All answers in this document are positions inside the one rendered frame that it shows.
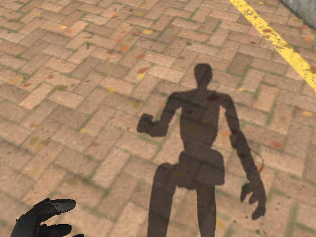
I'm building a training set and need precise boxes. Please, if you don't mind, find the robot left hand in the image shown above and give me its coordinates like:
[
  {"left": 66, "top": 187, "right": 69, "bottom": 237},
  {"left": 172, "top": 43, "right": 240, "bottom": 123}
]
[{"left": 10, "top": 198, "right": 84, "bottom": 237}]

